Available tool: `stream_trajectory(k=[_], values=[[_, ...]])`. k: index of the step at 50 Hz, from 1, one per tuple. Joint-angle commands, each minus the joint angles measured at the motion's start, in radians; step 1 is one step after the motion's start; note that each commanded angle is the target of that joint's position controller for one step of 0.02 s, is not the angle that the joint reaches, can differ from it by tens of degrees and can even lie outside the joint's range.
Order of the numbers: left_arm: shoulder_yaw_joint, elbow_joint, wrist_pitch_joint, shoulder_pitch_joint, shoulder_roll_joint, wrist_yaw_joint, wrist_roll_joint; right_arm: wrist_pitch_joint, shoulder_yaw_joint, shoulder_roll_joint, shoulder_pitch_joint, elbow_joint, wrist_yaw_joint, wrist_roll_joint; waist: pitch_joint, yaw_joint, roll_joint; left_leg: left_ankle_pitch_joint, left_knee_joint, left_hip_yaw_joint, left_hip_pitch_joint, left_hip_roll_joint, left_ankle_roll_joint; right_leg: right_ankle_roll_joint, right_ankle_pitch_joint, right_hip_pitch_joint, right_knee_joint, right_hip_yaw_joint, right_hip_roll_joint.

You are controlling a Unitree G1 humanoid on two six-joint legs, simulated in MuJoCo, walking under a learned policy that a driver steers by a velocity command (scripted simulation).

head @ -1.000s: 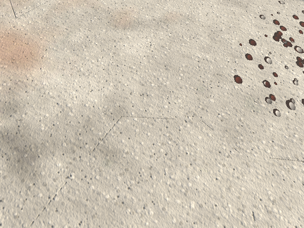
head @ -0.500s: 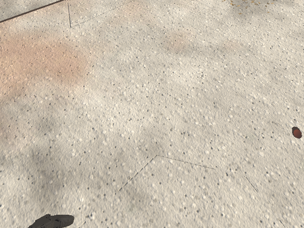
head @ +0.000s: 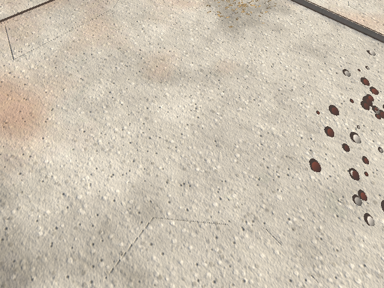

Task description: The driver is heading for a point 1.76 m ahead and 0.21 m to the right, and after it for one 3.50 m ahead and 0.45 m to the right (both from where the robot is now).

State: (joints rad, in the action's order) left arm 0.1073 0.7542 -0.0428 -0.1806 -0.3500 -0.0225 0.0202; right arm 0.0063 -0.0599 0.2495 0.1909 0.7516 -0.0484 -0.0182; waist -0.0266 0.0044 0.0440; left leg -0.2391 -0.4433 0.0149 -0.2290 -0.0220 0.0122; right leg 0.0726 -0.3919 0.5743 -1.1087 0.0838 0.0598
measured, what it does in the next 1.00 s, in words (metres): steps on the spot, turning right: right foot, then left foot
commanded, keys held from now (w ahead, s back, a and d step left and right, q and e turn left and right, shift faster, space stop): e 0.34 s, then no key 0.66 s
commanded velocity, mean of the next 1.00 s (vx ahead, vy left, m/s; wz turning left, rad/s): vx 0.00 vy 0.00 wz -0.31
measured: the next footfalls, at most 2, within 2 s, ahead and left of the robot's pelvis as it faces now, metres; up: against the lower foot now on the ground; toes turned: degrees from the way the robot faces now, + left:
right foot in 0.24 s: +0.03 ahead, -0.15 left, +0.00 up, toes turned -12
left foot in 0.66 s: +0.10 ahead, +0.08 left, +0.00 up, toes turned -19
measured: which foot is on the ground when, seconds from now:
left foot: down 0.00-0.24, up 0.26-0.64, down 0.66-1.00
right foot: up 0.00-0.22, down 0.24-1.00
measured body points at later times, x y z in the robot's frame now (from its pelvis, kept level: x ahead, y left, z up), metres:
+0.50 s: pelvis +0.00 -0.05 +0.00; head +0.04 -0.08 +0.45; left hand +0.24 +0.17 -0.08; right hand +0.06 -0.37 -0.11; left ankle +0.05 +0.10 -0.68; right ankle -0.01 -0.14 -0.74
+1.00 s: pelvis +0.03 -0.02 -0.01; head +0.04 -0.02 +0.44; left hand +0.22 +0.19 -0.13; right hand +0.09 -0.30 -0.11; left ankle +0.06 +0.09 -0.74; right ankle -0.01 -0.14 -0.74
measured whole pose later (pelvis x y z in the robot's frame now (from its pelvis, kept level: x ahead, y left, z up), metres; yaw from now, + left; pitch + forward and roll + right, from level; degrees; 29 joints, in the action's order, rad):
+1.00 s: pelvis +0.03 -0.02 -0.01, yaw -18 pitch -1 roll +0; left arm 0.04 0.76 -0.02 -0.22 -0.25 -0.01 -0.01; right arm 0.03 -0.02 0.23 0.18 0.73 -0.01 -0.01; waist -0.02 -0.01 0.00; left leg -0.30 -0.55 -0.01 -0.24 0.00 0.00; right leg 0.00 -0.29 0.25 -0.55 0.10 0.05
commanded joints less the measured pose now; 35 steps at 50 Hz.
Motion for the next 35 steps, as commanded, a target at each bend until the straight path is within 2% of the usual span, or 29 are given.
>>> stream_trajectory(k=[1,5,8,10,11,12,13,14,15,16,17,18,20,22,24,29,30,32,33,34,35], values=[[-0.005,-0.102,0.002,0.054,-0.024,0.008,0.007,0.003,-0.035,0.154,-0.013,-0.065,-0.011,0.002,0.048,0.025,-0.188,0.437,0.109,-0.131,0.18,-0.231,0.194,0.042,0.041,0.121,0.034,-0.035,-0.054],[-0.022,-0.155,0.001,0.091,-0.011,0.034,0.002,-0.011,-0.057,0.215,-0.005,-0.068,-0.007,0.009,0.079,0.046,-0.217,0.45,0.095,-0.083,0.171,-0.269,0.204,0.028,0.014,-0.026,0.241,-0.099,-0.089],[-0.012,-0.171,-0.006,0.078,-0.038,0.046,0.003,-0.009,-0.065,0.234,-0.008,-0.067,0.008,0.023,0.082,0.041,-0.233,0.456,0.066,-0.063,0.151,-0.291,0.195,-0.009,0.019,-0.122,0.367,-0.148,-0.074],[-0.005,-0.169,-0.011,0.039,-0.038,0.053,0.003,-0.004,-0.068,0.236,-0.029,-0.064,0.014,0.043,0.082,0.009,-0.229,0.439,0.004,-0.039,0.135,-0.291,0.158,-0.053,0.105,-0.207,0.527,-0.17,-0.059],[0.002,-0.155,-0.01,-0.004,-0.043,0.051,0.0,-0.001,-0.065,0.221,-0.025,-0.056,0.015,0.052,0.092,-0.015,-0.21,0.392,-0.061,-0.003,0.097,-0.268,0.116,-0.084,0.209,-0.303,0.647,-0.176,-0.035],[0.021,-0.145,-0.009,-0.053,-0.09,0.039,-0.001,0.005,-0.057,0.185,0.036,-0.033,0.021,0.04,0.128,-0.022,-0.107,0.27,-0.2,0.069,-0.007,-0.218,0.04,-0.125,0.397,-0.47,0.722,-0.092,-0.063],[0.051,-0.164,-0.006,-0.098,-0.227,0.019,-0.011,0.011,-0.031,0.112,0.029,-0.076,0.027,-0.018,0.169,-0.007,0.21,-0.242,-0.538,0.15,-0.321,-0.098,-0.067,-0.243,0.871,-0.693,0.687,0.28,-0.345],[0.04,-0.183,0.016,-0.097,-0.223,0.03,-0.039,0.016,-0.032,0.126,-0.06,-0.117,0.022,-0.013,0.214,-0.06,0.229,-0.488,-0.732,-0.003,-0.457,0.012,-0.097,-0.45,0.959,-0.633,0.712,0.456,-0.484],[0.028,-0.179,0.036,-0.087,-0.179,0.039,-0.042,0.012,-0.045,0.173,-0.101,-0.121,0.018,0.011,0.195,-0.079,0.118,-0.437,-0.813,-0.071,-0.469,-0.012,-0.09,-0.444,0.865,-0.606,0.731,0.376,-0.428],[0.02,-0.175,0.047,-0.039,-0.15,0.035,-0.031,0.007,-0.048,0.177,-0.101,-0.117,0.014,0.022,0.146,-0.047,0.093,-0.347,-0.801,-0.081,-0.48,-0.026,-0.078,-0.382,0.772,-0.567,0.729,0.292,-0.363],[0.015,-0.179,0.046,0.005,-0.127,0.028,-0.015,0.002,-0.051,0.177,-0.087,-0.099,0.004,0.013,0.126,-0.026,0.043,-0.274,-0.758,-0.09,-0.478,-0.037,-0.076,-0.333,0.685,-0.535,0.732,0.252,-0.314],[0.005,-0.186,0.041,0.045,-0.108,0.021,-0.005,-0.004,-0.056,0.189,-0.066,-0.093,-0.002,0.008,0.118,-0.003,0.053,-0.221,-0.728,-0.09,-0.446,-0.039,-0.081,-0.314,0.666,-0.494,0.739,0.222,-0.294],[-0.005,-0.19,0.035,0.057,-0.094,0.011,-0.016,-0.007,-0.052,0.17,-0.016,-0.075,0.004,0.011,0.145,0.016,0.071,-0.149,-0.707,-0.07,-0.366,-0.016,-0.092,-0.314,0.667,-0.449,0.75,0.184,-0.266],[-0.009,-0.183,0.036,0.049,-0.086,0.005,-0.021,-0.008,-0.043,0.147,-0.014,-0.072,0.006,0.017,0.148,0.009,0.075,-0.12,-0.604,-0.064,-0.335,-0.015,-0.1,-0.312,0.621,-0.444,0.755,0.168,-0.254],[-0.011,-0.174,0.033,0.044,-0.088,0.0,-0.022,-0.009,-0.032,0.128,-0.035,-0.079,0.009,0.015,0.141,-0.006,0.083,-0.103,-0.493,-0.065,-0.293,-0.02,-0.101,-0.309,0.535,-0.43,0.759,0.172,-0.249],[-0.02,-0.155,0.029,0.045,-0.09,0.012,-0.03,-0.004,-0.028,0.138,-0.052,-0.089,0.022,0.022,0.09,-0.033,0.106,-0.124,-0.293,-0.052,-0.157,-0.013,-0.082,-0.315,0.339,-0.344,0.767,0.224,-0.252],[-0.024,-0.149,0.029,0.047,-0.082,0.015,-0.029,-0.001,-0.027,0.136,-0.049,-0.09,0.024,0.023,0.082,-0.03,0.104,-0.12,-0.245,-0.049,-0.132,-0.009,-0.075,-0.31,0.327,-0.339,0.759,0.236,-0.251],[-0.04,-0.14,0.029,0.07,-0.055,0.018,-0.019,0.01,-0.022,0.114,-0.009,-0.076,0.032,0.019,0.077,0.011,0.082,0.019,-0.034,-0.028,-0.01,0.003,-0.052,-0.273,0.318,-0.308,0.722,0.229,-0.223],[-0.05,-0.125,0.035,0.038,-0.03,0.018,-0.021,0.016,-0.018,0.118,0.001,-0.076,0.035,0.005,0.085,0.015,0.052,0.146,0.057,-0.058,0.076,-0.019,-0.035,-0.227,0.286,-0.281,0.709,0.219,-0.194],[-0.059,-0.119,0.044,0.007,-0.003,0.019,-0.039,0.02,-0.024,0.166,0.019,-0.083,0.031,-0.009,0.113,-0.005,-0.033,0.334,0.057,-0.157,0.162,-0.124,-0.003,-0.167,0.2,-0.239,0.647,0.174,-0.14],[-0.056,-0.113,0.053,-0.062,0.004,0.026,-0.044,0.019,-0.033,0.217,-0.024,-0.079,0.031,-0.007,0.111,-0.087,-0.189,0.36,0.019,-0.205,0.131,-0.18,0.065,-0.121,0.081,-0.228,0.623,0.067,-0.046]])
Velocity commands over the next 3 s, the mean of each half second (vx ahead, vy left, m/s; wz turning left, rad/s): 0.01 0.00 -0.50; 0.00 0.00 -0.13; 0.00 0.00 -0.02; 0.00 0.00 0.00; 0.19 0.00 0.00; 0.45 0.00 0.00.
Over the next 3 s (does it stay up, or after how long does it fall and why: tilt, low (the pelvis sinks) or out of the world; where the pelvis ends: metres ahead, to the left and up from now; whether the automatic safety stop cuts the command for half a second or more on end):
stays up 0.35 -0.13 -0.03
